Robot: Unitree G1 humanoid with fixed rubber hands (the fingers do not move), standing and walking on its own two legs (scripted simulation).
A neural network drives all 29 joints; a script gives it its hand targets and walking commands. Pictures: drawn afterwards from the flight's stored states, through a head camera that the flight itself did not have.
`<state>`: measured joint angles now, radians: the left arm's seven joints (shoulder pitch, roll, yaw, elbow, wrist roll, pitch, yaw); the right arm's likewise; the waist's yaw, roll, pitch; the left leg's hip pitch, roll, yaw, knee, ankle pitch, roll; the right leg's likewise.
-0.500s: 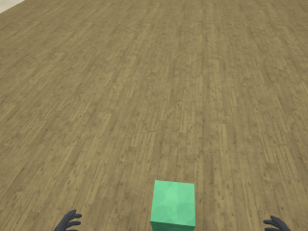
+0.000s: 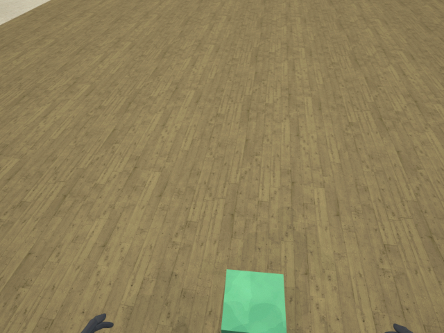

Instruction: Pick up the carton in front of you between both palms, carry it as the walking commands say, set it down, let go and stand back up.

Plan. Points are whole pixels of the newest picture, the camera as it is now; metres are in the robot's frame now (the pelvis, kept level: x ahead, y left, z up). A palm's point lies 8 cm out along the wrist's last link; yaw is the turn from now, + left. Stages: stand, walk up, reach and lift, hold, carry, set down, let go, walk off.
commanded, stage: stand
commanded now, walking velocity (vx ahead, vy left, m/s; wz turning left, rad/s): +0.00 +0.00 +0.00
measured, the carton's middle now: (252, 311) +0.37 -0.05 -0.65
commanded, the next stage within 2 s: none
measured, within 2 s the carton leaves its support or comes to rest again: neither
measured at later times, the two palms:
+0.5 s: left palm out of the picture +0.07 +0.30 -0.09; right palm out of the picture +0.08 -0.31 -0.09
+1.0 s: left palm out of the picture +0.06 +0.29 -0.09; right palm out of the picture +0.07 -0.33 -0.10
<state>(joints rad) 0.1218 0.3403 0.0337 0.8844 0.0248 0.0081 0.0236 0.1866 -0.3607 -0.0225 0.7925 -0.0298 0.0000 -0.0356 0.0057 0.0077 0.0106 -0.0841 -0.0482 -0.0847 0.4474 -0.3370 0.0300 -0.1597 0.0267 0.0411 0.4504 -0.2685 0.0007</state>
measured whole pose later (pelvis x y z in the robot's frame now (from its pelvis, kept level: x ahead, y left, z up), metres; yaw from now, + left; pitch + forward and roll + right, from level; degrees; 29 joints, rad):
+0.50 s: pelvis -0.02 -0.01 +0.01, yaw +1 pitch -3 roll +0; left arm 0.12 0.36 0.01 1.00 0.02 0.00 0.01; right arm 0.17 -0.38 -0.01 0.91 -0.02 -0.01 -0.03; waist 0.01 0.02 0.02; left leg -0.06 -0.05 -0.10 0.37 -0.26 0.02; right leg -0.14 0.02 0.03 0.38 -0.20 0.00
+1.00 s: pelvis -0.03 -0.02 +0.01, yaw +1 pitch -2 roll +0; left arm 0.09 0.38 0.01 1.06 0.01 -0.01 0.01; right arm 0.16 -0.40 0.01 0.98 -0.02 -0.01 -0.02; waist 0.01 0.02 0.03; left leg -0.06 -0.03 -0.11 0.35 -0.24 0.00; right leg -0.13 0.04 0.02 0.35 -0.17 -0.02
